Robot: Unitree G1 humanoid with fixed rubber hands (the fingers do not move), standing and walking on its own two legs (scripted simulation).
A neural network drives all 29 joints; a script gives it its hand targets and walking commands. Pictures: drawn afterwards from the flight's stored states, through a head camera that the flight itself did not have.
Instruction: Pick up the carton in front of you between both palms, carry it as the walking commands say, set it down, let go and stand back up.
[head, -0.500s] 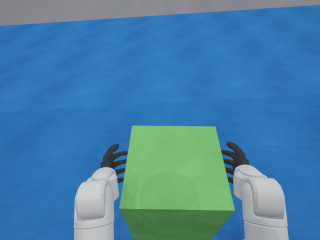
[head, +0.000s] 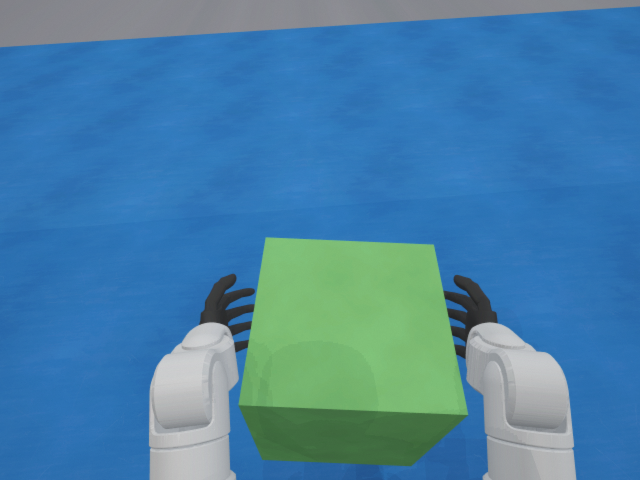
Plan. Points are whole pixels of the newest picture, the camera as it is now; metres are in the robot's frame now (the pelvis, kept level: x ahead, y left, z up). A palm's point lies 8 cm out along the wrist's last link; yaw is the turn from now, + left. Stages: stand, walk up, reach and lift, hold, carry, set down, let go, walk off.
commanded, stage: carry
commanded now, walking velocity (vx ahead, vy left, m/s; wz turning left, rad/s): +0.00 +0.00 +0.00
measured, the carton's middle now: (342, 358) +0.30 +0.00 +0.01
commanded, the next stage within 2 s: hold in 1.72 s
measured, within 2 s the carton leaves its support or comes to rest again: neither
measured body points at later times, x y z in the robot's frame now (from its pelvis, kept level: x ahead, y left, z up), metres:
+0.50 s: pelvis -0.01 -0.01 -0.01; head -0.02 -0.01 +0.44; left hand +0.29 +0.14 +0.03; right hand +0.28 -0.17 +0.03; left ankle +0.02 +0.10 -0.73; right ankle -0.09 -0.11 -0.73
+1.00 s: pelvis -0.05 -0.02 +0.00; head -0.07 -0.02 +0.45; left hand +0.26 +0.13 +0.03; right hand +0.26 -0.17 +0.03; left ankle +0.02 +0.10 -0.73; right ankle -0.09 -0.11 -0.73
